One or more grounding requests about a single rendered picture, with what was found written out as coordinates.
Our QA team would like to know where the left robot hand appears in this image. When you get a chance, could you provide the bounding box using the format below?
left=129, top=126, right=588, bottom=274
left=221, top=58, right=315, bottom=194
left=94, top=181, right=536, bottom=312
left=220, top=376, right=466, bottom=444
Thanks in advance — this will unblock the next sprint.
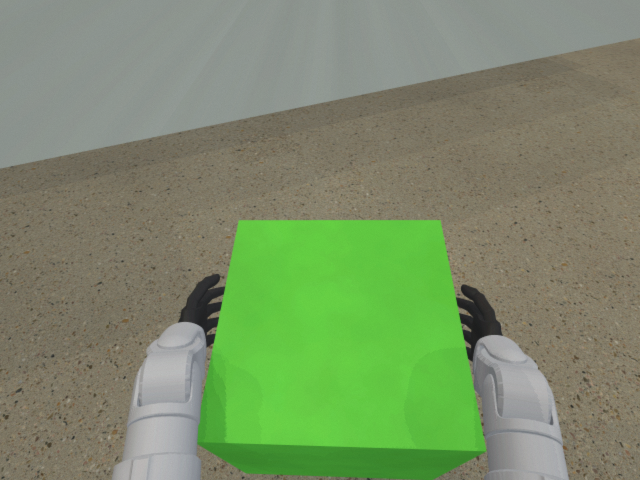
left=178, top=274, right=225, bottom=348

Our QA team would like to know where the carton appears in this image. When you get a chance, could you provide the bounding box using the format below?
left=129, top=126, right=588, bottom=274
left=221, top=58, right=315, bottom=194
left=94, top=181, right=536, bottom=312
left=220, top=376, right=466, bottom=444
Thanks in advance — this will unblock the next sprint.
left=197, top=220, right=486, bottom=480

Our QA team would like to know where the left robot forearm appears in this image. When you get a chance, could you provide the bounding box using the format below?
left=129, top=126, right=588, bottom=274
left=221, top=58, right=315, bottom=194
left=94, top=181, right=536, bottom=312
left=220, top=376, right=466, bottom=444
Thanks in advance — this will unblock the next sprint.
left=112, top=322, right=207, bottom=480

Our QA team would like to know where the right robot hand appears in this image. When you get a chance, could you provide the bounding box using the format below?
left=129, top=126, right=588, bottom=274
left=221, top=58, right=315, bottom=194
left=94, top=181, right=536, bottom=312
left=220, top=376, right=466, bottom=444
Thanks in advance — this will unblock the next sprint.
left=456, top=284, right=503, bottom=362

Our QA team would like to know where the right robot forearm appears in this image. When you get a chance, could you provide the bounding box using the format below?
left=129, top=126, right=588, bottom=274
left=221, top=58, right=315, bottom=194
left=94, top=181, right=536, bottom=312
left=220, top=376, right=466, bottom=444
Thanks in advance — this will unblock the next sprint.
left=472, top=335, right=569, bottom=480

